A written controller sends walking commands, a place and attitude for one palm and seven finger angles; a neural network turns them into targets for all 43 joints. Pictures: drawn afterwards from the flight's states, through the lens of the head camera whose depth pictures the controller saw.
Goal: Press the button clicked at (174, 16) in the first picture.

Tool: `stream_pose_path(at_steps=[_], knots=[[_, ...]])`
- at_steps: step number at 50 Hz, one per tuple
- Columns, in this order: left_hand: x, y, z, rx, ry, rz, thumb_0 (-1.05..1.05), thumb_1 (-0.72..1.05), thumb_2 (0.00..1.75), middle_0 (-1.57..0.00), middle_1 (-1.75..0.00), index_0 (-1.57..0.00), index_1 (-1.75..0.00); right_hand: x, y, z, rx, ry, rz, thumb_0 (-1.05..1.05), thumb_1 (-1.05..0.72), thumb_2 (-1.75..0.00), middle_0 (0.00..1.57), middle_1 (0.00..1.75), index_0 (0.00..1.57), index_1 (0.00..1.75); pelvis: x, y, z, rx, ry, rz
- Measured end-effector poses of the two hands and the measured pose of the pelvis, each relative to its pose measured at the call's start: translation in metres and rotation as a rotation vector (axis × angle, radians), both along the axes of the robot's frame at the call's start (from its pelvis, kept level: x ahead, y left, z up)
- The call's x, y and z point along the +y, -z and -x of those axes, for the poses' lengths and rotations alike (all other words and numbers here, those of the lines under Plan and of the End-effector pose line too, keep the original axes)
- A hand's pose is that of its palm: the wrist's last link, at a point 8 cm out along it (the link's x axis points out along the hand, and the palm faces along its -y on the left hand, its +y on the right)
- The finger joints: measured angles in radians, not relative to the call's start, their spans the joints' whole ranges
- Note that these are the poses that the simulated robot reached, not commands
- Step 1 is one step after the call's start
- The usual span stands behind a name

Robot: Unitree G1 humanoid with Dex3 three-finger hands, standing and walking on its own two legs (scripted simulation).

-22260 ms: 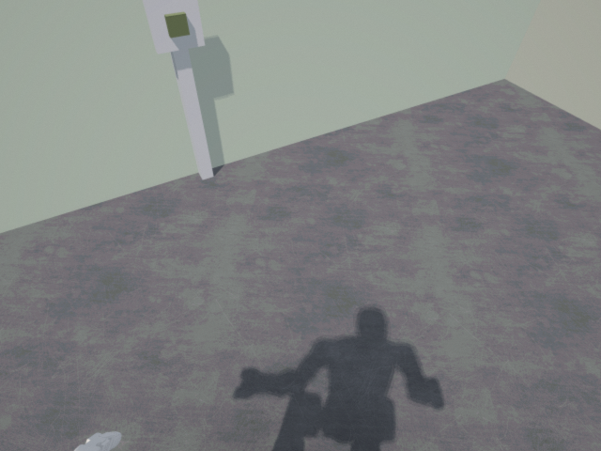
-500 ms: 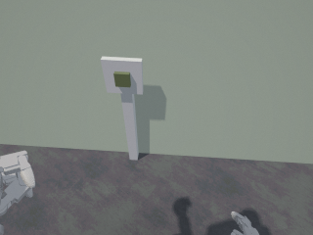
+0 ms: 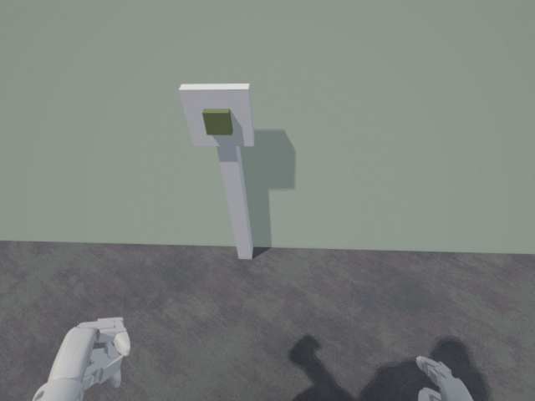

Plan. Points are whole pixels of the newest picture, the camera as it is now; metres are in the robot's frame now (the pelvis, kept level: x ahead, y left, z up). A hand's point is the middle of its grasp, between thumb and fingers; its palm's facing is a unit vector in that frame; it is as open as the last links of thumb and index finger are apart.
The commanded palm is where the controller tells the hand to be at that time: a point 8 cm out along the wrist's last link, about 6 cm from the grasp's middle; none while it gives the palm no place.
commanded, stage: let the arm hang, fingers relaxed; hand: left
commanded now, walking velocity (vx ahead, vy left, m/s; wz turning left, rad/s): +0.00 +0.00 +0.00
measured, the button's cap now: (218, 121) +0.79 +0.20 -0.02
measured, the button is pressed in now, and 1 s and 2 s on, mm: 0 0 0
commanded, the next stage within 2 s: stand and wait in 0.96 s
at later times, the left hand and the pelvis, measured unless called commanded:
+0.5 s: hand out of the picture -0.03 +0.21 -0.16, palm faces +0.03 -0.96 -0.29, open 6.1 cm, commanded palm none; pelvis +0.00 -0.01 +0.01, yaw +1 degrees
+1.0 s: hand out of the picture +0.05 +0.16 -0.16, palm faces +0.02 -0.98 -0.19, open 7.3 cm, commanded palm none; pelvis +0.03 -0.02 +0.02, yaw +0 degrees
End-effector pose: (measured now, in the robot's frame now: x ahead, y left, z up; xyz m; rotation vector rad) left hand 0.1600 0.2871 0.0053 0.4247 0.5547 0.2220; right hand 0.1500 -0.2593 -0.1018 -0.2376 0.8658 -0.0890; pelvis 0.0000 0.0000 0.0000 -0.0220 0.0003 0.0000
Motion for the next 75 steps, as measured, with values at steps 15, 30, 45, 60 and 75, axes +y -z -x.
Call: stream_pose_path(at_steps=[15,30,45,60,75], knots=[[-0.054,0.148,0.174,0.767,-0.216,0.302,0.01,0.91,0.9,-0.78,-0.96,-0.76,-0.98,-0.007,0.014,0.139,0.492,0.101,0.064,0.01,-0.91,-0.9,0.2,0.3,0.2,0.3,-0.013,-0.006,0.008,-0.019,-0.029,0.005],[-0.033,0.125,0.169,0.798,-0.259,0.207,0.01,0.91,0.9,-0.3,-0.42,-0.29,-0.41,0.016,0.035,0.138,0.496,0.13,-0.048,0.01,-0.91,-0.9,0.2,0.3,0.21,0.3,-0.011,-0.011,-0.003,-0.024,-0.009,-0.01],[-0.078,0.136,0.108,0.723,-0.176,0.3,0.0,0.92,0.9,-0.2,-0.31,-0.2,-0.3,0.017,0.028,0.121,0.497,0.144,-0.042,0.01,-0.91,-0.9,0.2,0.3,0.2,0.3,-0.016,-0.015,-0.022,-0.025,-0.005,-0.017],[-0.084,0.135,0.137,0.837,-0.229,0.3,0.0,0.92,0.9,-0.2,-0.3,-0.2,-0.3,0.024,0.032,0.121,0.555,0.15,-0.066,0.01,-0.91,-0.9,0.2,0.3,0.2,0.3,-0.02,-0.016,-0.035,-0.023,-0.002,-0.02],[-0.092,0.136,0.134,0.843,-0.233,0.311,0.0,0.91,0.9,-0.2,-0.3,-0.19,-0.3,0.017,0.031,0.109,0.545,0.151,-0.058,0.01,-0.91,-0.9,0.2,0.3,0.2,0.3,-0.024,-0.016,-0.043,-0.025,0.0,-0.022]])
